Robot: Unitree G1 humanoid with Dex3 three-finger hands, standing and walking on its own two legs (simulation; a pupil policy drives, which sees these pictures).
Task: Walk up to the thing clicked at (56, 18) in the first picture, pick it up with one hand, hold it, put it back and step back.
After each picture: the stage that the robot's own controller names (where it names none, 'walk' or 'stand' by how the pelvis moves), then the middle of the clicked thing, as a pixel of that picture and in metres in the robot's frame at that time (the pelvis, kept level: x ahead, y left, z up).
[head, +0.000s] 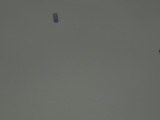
stand; (55, 17) +1.87 +0.36 -0.72
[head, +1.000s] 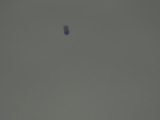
walk; (66, 30) +1.76 +0.35 -0.72
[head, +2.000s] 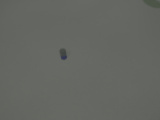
walk; (63, 54) +1.16 +0.30 -0.72
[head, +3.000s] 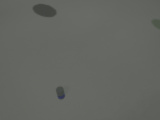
walk; (60, 93) +0.73 +0.24 -0.72
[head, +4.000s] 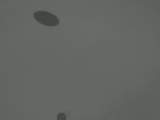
walk; (61, 119) +0.51 +0.16 -0.71
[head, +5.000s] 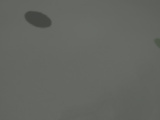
stand; out of the picture +0.42 +0.17 -0.71
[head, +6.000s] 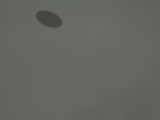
stand; out of the picture +0.40 +0.14 -0.72
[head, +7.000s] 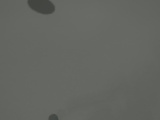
stand; out of the picture +0.40 +0.21 -0.70
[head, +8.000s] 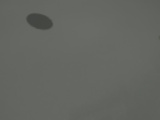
stand; out of the picture +0.39 +0.22 -0.72
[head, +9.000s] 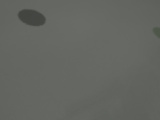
stand; out of the picture +0.38 +0.24 -0.72
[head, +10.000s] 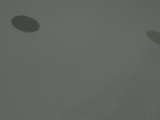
stand; out of the picture +0.34 +0.25 -0.72
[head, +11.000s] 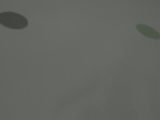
stand; out of the picture +0.32 +0.24 -0.71
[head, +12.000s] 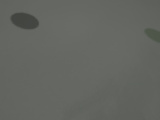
stand; out of the picture +0.37 +0.26 -0.72
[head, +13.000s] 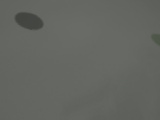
stand; out of the picture +0.32 +0.22 -0.72
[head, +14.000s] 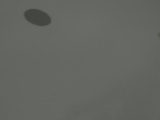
stand; out of the picture +0.38 +0.22 -0.72
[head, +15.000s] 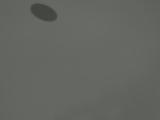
stand; out of the picture +0.41 +0.18 -0.71
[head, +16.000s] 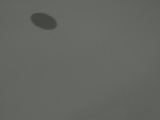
stand; out of the picture +0.39 +0.20 -0.73
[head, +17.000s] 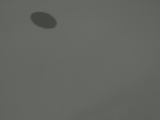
stand; out of the picture +0.38 +0.21 -0.73
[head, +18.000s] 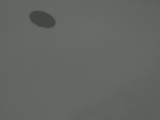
stand; out of the picture +0.38 +0.21 -0.73
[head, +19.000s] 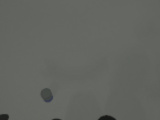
go down; (47, 95) +0.42 +0.19 -0.56
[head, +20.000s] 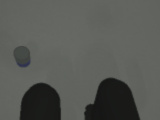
go down; (22, 57) +0.47 +0.21 -0.31
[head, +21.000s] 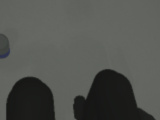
close in; (0, 47) +0.47 +0.23 -0.27
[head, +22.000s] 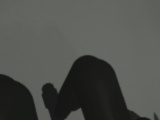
close; out of the picture +0.46 +0.26 -0.24
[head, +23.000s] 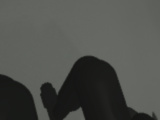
lift; out of the picture +0.45 +0.26 -0.24
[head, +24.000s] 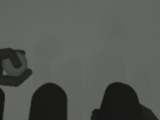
lift; (16, 68) +0.36 +0.23 -0.08
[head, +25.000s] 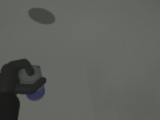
hold; (33, 83) +0.34 +0.17 +0.05
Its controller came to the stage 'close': yes
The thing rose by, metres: 0.71
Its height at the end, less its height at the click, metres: +0.71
